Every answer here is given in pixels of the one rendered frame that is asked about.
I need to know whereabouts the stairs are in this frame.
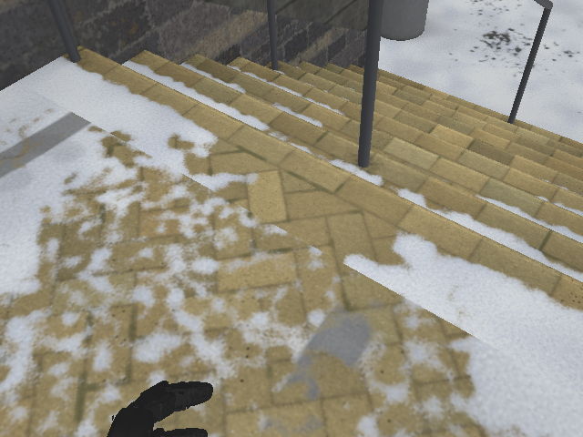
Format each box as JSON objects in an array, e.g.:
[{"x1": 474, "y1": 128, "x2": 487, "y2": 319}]
[{"x1": 80, "y1": 50, "x2": 583, "y2": 282}]

